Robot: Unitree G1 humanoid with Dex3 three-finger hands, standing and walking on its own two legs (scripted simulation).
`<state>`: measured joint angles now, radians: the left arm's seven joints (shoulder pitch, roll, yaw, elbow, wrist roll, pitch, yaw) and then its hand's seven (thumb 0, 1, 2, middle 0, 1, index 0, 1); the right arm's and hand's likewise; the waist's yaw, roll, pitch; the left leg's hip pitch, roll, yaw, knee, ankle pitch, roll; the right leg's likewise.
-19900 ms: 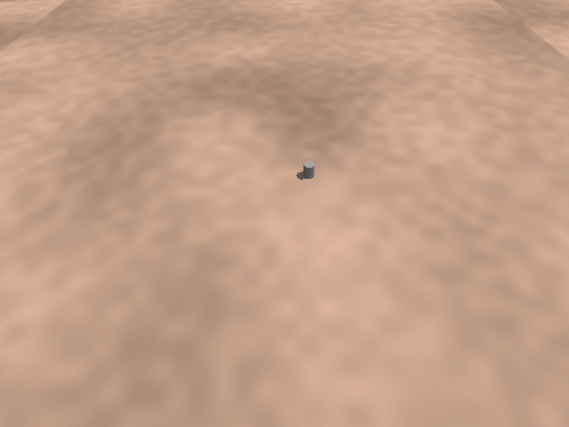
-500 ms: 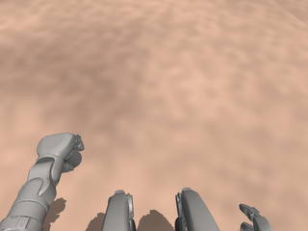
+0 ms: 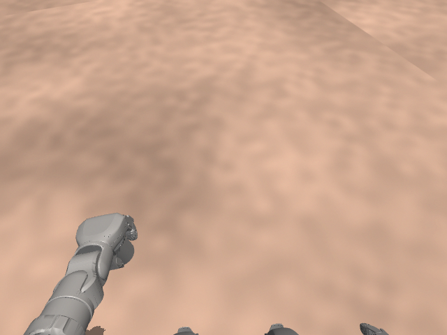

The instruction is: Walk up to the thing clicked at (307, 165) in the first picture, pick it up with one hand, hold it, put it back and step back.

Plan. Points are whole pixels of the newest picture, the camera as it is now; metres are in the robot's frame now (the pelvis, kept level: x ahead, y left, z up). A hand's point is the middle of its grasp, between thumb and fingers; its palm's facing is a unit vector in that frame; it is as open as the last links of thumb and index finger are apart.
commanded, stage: lift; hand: left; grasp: from above
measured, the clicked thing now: (115, 246) +0.35 +0.23 -0.09
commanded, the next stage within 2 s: hold in 0.12 s
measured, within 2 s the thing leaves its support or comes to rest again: neither
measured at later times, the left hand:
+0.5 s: hand (108, 234) +0.34 +0.22 -0.02, palm faces -0.44 -0.07 -0.90, open 7.6 cm
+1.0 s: hand (106, 231) +0.33 +0.22 +0.01, palm faces -0.44 -0.06 -0.90, open 7.6 cm
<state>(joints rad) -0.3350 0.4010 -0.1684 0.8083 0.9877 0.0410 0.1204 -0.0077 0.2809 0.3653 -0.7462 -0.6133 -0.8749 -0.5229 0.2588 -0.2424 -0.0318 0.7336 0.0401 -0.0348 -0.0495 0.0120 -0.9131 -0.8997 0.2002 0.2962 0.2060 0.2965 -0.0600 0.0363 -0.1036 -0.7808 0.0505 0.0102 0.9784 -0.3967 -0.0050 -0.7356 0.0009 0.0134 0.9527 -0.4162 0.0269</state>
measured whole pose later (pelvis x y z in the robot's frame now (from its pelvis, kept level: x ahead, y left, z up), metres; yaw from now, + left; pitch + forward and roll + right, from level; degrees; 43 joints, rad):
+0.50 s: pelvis +0.03 +0.00 +0.04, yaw +0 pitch +6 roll +0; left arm -0.30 0.38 -0.20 0.76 0.99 0.03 0.07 -0.01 0.28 0.37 -0.75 -0.61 -0.88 -0.52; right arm 0.24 -0.25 -0.04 0.72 0.05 -0.01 -0.04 0.01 -0.91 -0.90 0.20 0.30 0.21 0.30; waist -0.03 0.04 -0.07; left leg -0.50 0.04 0.04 0.71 -0.32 0.00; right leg -0.47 -0.01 0.03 0.70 -0.34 0.03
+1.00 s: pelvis +0.03 +0.00 +0.05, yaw -1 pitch +3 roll +0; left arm -0.26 0.39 -0.21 0.66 0.99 0.03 -0.02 -0.01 0.28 0.37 -0.75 -0.61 -0.88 -0.52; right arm 0.23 -0.26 -0.04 0.68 0.06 0.04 -0.04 0.01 -0.91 -0.90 0.20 0.30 0.20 0.30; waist -0.01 0.05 -0.04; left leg -0.37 0.03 0.05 0.60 -0.28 -0.01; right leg -0.35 -0.01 0.04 0.60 -0.30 0.03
